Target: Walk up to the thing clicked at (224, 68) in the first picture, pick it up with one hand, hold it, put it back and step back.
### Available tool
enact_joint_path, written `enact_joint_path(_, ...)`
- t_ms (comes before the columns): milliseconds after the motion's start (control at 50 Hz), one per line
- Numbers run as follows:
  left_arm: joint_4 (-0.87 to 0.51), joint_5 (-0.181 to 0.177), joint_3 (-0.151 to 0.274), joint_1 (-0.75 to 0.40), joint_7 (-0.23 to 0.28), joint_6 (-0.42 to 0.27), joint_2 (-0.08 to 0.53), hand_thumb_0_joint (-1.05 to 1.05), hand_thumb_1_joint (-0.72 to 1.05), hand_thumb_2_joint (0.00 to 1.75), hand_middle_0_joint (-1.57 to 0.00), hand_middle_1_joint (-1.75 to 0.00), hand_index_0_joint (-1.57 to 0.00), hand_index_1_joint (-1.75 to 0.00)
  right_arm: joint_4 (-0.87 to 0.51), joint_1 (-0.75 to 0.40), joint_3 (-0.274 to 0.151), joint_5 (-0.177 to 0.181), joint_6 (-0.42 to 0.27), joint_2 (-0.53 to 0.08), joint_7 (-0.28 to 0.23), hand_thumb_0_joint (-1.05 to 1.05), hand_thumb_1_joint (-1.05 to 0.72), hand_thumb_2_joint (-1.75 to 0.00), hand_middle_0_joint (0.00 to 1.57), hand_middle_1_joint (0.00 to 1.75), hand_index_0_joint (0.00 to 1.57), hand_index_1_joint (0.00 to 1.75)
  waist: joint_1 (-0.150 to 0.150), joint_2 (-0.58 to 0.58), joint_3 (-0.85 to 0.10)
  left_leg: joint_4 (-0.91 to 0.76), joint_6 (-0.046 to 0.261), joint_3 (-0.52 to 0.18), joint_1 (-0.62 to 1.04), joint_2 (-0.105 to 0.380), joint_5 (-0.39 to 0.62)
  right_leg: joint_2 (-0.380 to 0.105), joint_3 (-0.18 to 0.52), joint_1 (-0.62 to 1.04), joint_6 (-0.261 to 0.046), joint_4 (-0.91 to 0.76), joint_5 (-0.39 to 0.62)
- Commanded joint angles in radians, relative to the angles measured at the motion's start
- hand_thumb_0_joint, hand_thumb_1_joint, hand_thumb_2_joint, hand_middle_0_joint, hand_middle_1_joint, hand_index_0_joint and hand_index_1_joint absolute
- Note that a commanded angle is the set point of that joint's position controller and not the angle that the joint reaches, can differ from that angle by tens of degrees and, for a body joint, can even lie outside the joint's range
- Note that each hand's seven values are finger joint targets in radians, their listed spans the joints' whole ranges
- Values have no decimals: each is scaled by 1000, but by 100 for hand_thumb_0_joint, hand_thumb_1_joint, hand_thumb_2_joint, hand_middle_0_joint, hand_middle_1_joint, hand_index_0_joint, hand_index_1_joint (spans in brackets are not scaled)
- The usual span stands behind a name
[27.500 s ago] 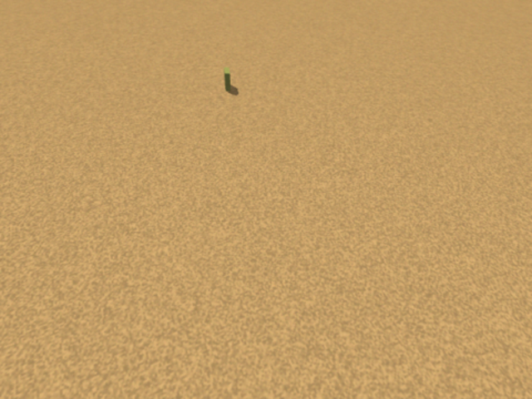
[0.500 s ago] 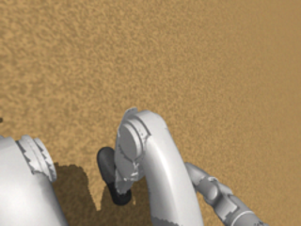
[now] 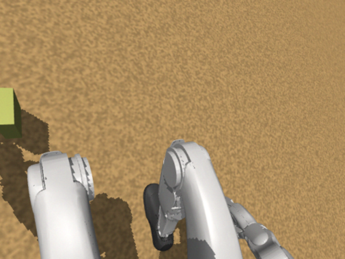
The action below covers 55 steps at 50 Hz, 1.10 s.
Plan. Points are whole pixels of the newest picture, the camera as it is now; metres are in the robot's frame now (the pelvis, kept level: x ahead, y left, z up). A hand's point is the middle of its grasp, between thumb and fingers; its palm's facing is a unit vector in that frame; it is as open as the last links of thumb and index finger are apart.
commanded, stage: home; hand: left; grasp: from the side
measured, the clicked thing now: (9, 115) +0.44 +0.29 -0.25
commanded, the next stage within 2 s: none
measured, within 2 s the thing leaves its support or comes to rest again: neither
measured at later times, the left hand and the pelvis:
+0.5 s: hand out of the picture +0.29 +0.32 +0.05, palm faces +0.24 -0.86 -0.45, open 17.3 cm; pelvis +0.02 -0.02 +0.15, yaw +9 degrees
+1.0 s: hand out of the picture +0.25 +0.24 +0.27, palm faces +0.32 -0.88 -0.34, open 17.4 cm; pelvis +0.08 -0.01 +0.35, yaw +13 degrees
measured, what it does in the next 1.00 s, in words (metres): rises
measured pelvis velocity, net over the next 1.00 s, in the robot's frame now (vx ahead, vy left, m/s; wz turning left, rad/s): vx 0.08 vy -0.01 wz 0.22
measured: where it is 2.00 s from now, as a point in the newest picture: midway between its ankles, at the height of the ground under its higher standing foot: (118, 243)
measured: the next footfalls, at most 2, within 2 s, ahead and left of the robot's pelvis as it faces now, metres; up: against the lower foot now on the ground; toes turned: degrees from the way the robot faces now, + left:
none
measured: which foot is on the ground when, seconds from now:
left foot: down 0.00-1.00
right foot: down 0.00-1.00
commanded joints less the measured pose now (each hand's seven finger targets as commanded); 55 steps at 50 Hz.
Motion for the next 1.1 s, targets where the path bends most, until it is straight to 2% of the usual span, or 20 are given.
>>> enact_joint_path(0, -392, 52, 136, -248, 59, 43, 454, 0, -58, 10, -9, -10, -8, -11, -32, 151, -169, 30, 32, -303, -23, 0, -98, -93, 20, 30, 20, 30, 64, 709, -751, -439, -27, 121, 640, 36, 141, 11, -45, 189, -96, -172, 128)
enact_joint_path(20, -416, 55, 111, -220, 60, 73, 418, 0, -50, 12, -6, -7, -6, -7, -40, 156, -178, 40, 38, -291, -26, 0, -90, -90, 20, 30, 20, 30, 68, 713, -741, -460, -25, 129, 637, 37, 126, 12, -38, 171, -100, -183, 117)
enact_joint_path(40, -421, 56, 59, -205, 59, 106, 329, 0, -48, 10, -6, -7, -6, -7, -45, 168, -186, 48, 40, -273, -25, 0, -90, -90, 20, 30, 20, 30, 42, 695, -733, -472, -21, 138, 614, 33, 109, 12, -34, 181, -101, -196, 112)
enact_joint_path(80, -392, 57, 39, -107, 70, 169, 243, 0, -49, 9, -6, -6, -5, -6, -50, 182, -213, 74, 40, -256, -33, 0, -90, -90, 20, 30, 20, 30, 49, 619, -703, -510, -10, 143, 568, 26, 68, 9, -32, 182, -102, -234, 87)
enact_joint_path(100, -446, 57, 60, -100, 77, 196, 256, 0, -51, 8, -5, -6, -5, -6, -42, 199, -232, 84, 43, -251, -37, 0, -90, -90, 20, 30, 20, 30, 77, 601, -740, -510, -8, 157, 576, 22, 94, 7, -20, 198, -101, -252, 98)
enact_joint_path(120, -414, 58, 31, -15, 76, 232, 194, 0, -52, 7, -5, -6, -5, -6, -54, 198, -246, 95, 47, -246, -39, 0, -90, -90, 20, 30, 20, 30, 79, 557, -747, -519, -5, 159, 576, 19, 106, 4, -17, 199, -100, -271, 100)
enact_joint_path(140, -476, 53, 21, 10, 74, 258, 162, 0, -51, 8, -5, -6, -5, -6, -55, 208, -267, 105, 50, -242, -41, 0, -90, -90, 20, 30, 20, 30, 90, 534, -775, -530, -4, 160, 600, 19, 134, 3, -12, 199, -101, -282, 112)
enact_joint_path(160, -453, 50, -47, 87, 67, 291, 58, 0, -51, 8, -5, -6, -5, -6, -70, 201, -282, 118, 51, -235, -43, 0, -90, -90, 20, 30, 20, 30, 79, 497, -771, -549, -2, 157, 613, 17, 135, -2, -8, 185, -101, -299, 111)
enact_joint_path(200, -547, 38, -102, 151, 65, 350, -31, 0, -51, 8, -5, -6, -5, -6, -78, 222, -320, 140, 49, -227, -49, 0, -90, -90, 20, 30, 20, 30, 79, 416, -807, -580, 4, 163, 638, 14, 155, -5, 6, 231, -95, -354, 131)
enact_joint_path(240, -678, 34, -81, 170, 79, 397, 9, 0, -51, 8, -5, -6, -5, -6, -89, 234, -348, 161, 49, -221, -59, 0, -90, -90, 20, 30, 20, 30, 102, 367, -845, -628, 13, 170, 666, 13, 122, -6, 26, 286, -91, -422, 112)
enact_joint_path(260, -699, 29, -95, 207, 83, 423, -6, 0, -54, 6, -5, -5, -5, -6, -102, 230, -356, 170, 49, -220, -63, 0, -90, -90, 20, 30, 20, 30, 103, 331, -853, -648, 18, 174, 672, 12, 101, -7, 34, 321, -87, -456, 101)
enact_joint_path(280, -789, 25, -96, 194, 91, 438, 8, 0, -53, 7, -5, -6, -5, -6, -112, 230, -360, 178, 49, -215, -69, 0, -90, -90, 20, 30, 20, 30, 104, 327, -855, -683, 21, 172, 685, 12, 70, -10, 40, 346, -86, -483, 79)
enact_joint_path(320, -817, 21, -95, 288, 109, 484, 0, 0, -53, 7, -5, -6, -5, -6, -136, 220, -362, 193, 42, -194, -88, 0, -90, -90, 20, 30, 20, 30, 118, 276, -843, -742, 27, 179, 703, 12, 26, -13, 56, 422, -81, -550, 44)
enact_joint_path(360, -923, 20, -74, 292, 130, 512, 31, 0, -51, 8, -5, -6, -5, -6, -156, 211, -362, 201, 31, -176, -109, 0, -90, -90, 20, 30, 20, 30, 135, 279, -870, -803, 28, 187, 748, 11, -2, -17, 75, 506, -80, -610, 18)
enact_joint_path(400, -975, 17, -80, 328, 149, 537, 20, 0, -52, 7, -5, -6, -5, -6, -169, 203, -361, 208, 18, -158, -131, 0, -90, -90, 20, 30, 20, 30, 146, 288, -868, -859, 27, 202, 799, 7, -14, -22, 95, 573, -77, -668, 2)
enact_joint_path(520, -953, 4, -156, 488, 195, 603, -121, 0, -52, 7, -5, -6, -5, -6, -161, 198, -351, 208, -40, -100, -186, 0, -90, -90, 20, 30, 20, 30, 142, 265, -764, -959, 29, 253, 912, 3, 87, -32, 147, 756, -73, -841, 67)
enact_joint_path(660, -949, -15, -267, 624, 223, 675, -277, 0, -56, 5, -5, -5, -5, -5, -163, 221, -347, 211, -99, -79, -217, 0, -90, -90, 20, 30, 20, 30, 128, 224, -654, -1131, 26, 263, 1104, 1, 204, -43, 148, 972, -68, -1040, 187)
enact_joint_path(760, -998, -23, -279, 745, 253, 733, -301, 0, -55, 6, -5, -5, -5, -5, -174, 234, -342, 215, -130, -70, -232, 0, -90, -90, 20, 30, 20, 30, 154, 203, -643, -1256, 20, 266, 1262, -4, 322, -47, 138, 1160, -64, -1150, 307)
enact_joint_path(880, -1129, -35, -332, 852, 284, 803, -363, 0, -57, 4, -5, -5, -5, -5, -197, 255, -329, 214, -158, -47, -268, 0, -90, -90, 20, 30, 20, 30, 154, 229, -579, -1400, 11, 274, 1440, -9, 401, -49, 137, 1319, -59, -1289, 390)
enact_joint_path(1080, -1348, -50, -441, 1092, 301, 899, -470, 0, -53, 6, -5, -6, -5, -6, -250, 262, -314, 204, -210, -20, -310, 0, -90, -90, 20, 30, 20, 30, 160, 220, -377, -1631, 1, 269, 1623, -9, 375, -30, 86, 1460, -60, -1477, 345)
